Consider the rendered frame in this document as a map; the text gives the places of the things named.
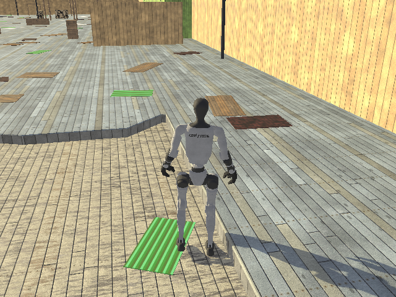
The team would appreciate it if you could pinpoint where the robot right hand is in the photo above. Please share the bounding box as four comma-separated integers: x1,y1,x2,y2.
223,171,237,184

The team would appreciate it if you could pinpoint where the robot left hand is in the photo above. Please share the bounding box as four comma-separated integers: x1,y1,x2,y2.
161,165,175,177

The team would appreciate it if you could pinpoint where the robot right forearm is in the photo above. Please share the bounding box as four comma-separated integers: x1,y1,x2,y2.
223,151,236,174

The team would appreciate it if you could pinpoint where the left robot foot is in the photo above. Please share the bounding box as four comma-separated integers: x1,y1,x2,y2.
176,238,186,251

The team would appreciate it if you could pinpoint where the robot left upper arm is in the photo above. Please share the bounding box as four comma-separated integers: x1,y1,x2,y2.
168,124,187,158

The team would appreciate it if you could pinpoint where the robot foot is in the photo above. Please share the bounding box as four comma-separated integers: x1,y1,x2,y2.
205,240,214,256
176,238,186,251

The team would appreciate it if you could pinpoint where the robot left forearm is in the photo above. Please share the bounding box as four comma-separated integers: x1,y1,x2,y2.
162,148,174,168

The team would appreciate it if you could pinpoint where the robot right upper arm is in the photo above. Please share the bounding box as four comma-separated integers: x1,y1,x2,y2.
213,126,229,160

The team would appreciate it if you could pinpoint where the right robot foot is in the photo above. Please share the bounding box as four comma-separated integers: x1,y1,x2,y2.
205,240,214,256

